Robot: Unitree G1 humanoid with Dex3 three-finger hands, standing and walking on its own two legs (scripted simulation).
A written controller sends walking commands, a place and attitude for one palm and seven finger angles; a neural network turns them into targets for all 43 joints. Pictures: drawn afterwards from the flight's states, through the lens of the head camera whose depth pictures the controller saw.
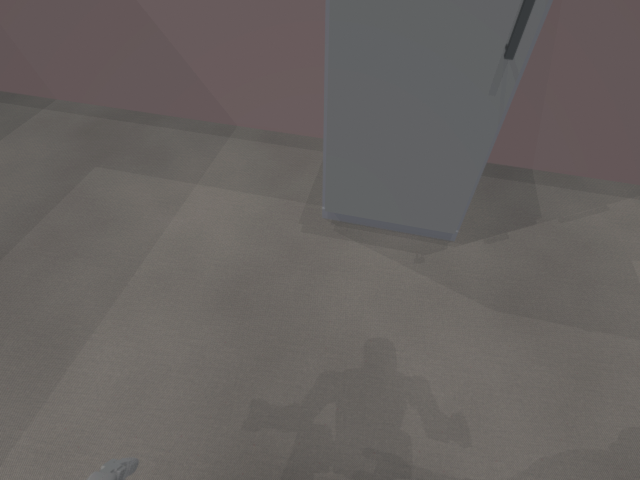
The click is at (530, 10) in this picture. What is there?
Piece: fridge door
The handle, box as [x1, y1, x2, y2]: [504, 0, 534, 59]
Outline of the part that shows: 534,0 523,1 509,42 505,46 506,50 504,58 512,59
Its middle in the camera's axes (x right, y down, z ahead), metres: +0.49 -0.59 +0.88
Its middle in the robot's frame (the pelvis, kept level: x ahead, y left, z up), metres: +1.11 -0.42 +0.22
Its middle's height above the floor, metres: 0.99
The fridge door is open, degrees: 0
